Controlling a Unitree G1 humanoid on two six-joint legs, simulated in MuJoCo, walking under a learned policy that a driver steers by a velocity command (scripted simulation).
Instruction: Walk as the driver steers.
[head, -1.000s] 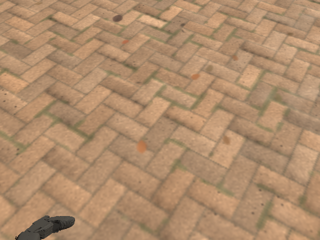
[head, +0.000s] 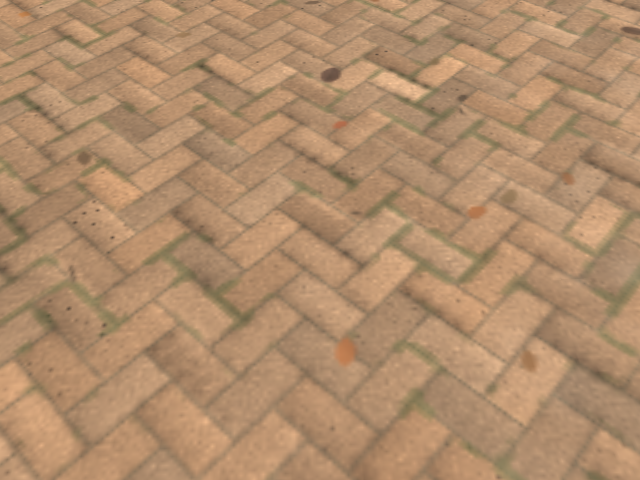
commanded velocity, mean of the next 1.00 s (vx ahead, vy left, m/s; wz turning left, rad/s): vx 0.04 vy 0.00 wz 0.00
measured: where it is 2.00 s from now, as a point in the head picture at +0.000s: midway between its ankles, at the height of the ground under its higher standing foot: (325, 448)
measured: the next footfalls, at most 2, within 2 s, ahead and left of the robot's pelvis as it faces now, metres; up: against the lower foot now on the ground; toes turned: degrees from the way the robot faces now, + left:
right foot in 1.52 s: +0.46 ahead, -0.07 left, +0.00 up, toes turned -2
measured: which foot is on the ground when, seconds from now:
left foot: down 0.00-1.00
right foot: down 0.00-1.00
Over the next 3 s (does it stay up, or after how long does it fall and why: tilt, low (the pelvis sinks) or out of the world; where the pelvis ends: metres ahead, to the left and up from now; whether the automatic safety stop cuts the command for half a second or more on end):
stays up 1.06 0.07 0.00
